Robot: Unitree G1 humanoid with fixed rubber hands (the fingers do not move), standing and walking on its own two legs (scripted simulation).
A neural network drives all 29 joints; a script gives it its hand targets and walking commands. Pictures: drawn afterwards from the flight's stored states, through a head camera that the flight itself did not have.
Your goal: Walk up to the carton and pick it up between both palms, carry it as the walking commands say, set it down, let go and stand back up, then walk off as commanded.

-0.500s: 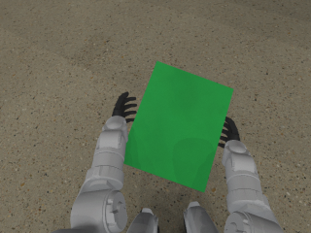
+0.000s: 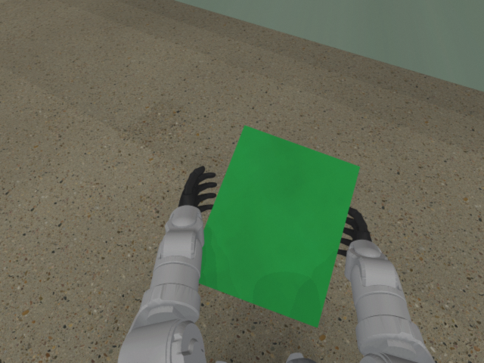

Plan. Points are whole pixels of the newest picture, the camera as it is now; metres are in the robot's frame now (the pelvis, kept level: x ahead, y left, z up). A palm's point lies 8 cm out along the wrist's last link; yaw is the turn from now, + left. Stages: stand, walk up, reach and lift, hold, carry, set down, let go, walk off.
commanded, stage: reach and lift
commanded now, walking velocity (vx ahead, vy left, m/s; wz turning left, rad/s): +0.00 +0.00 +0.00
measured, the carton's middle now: (268, 224) +0.41 -0.03 -0.09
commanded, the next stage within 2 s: none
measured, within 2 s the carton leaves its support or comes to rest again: neither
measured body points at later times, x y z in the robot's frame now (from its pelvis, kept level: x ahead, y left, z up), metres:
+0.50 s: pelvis +0.01 -0.02 +0.03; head -0.02 -0.04 +0.48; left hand +0.36 +0.11 +0.08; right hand +0.33 -0.21 +0.06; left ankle +0.01 +0.10 -0.70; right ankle +0.06 -0.12 -0.70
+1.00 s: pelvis +0.00 -0.03 +0.04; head -0.07 -0.04 +0.48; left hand +0.33 +0.13 +0.10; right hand +0.35 -0.18 +0.13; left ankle +0.01 +0.10 -0.70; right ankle +0.06 -0.12 -0.70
